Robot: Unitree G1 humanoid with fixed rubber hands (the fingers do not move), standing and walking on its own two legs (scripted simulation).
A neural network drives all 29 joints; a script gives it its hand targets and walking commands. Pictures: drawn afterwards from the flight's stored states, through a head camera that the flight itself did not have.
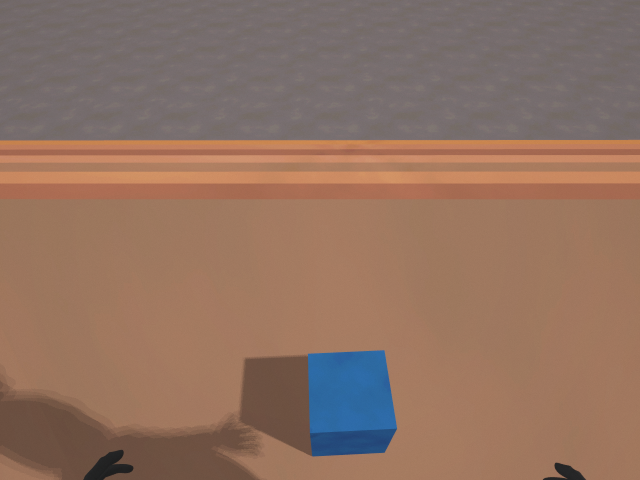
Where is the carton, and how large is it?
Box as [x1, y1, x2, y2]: [308, 350, 396, 456]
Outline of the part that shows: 384,350 308,354 309,416 312,456 384,452 396,429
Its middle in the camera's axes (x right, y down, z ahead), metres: +0.08 +0.46 +1.09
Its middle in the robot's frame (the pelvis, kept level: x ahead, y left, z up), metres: +0.41 -0.04 -0.66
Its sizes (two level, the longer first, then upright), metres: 0.210 0.200 0.250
